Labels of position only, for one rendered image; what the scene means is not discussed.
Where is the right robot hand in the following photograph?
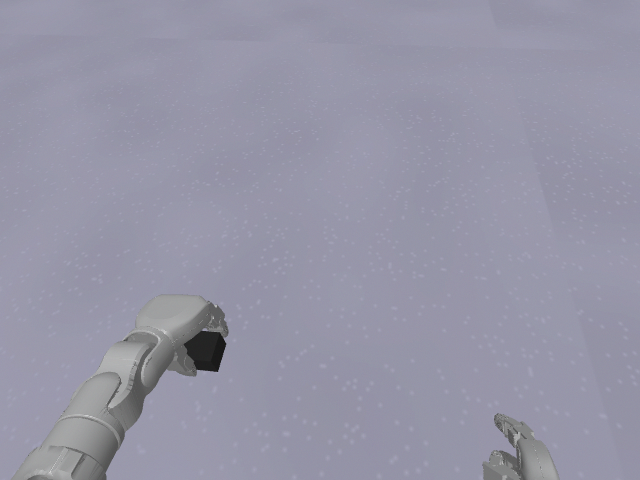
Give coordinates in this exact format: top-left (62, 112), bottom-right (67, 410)
top-left (483, 414), bottom-right (560, 480)

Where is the left robot hand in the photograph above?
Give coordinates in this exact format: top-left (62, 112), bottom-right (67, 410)
top-left (135, 294), bottom-right (229, 376)

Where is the small box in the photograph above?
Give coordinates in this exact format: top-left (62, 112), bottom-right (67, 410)
top-left (183, 331), bottom-right (226, 372)

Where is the left robot arm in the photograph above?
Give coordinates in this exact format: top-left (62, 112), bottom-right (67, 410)
top-left (11, 326), bottom-right (175, 480)

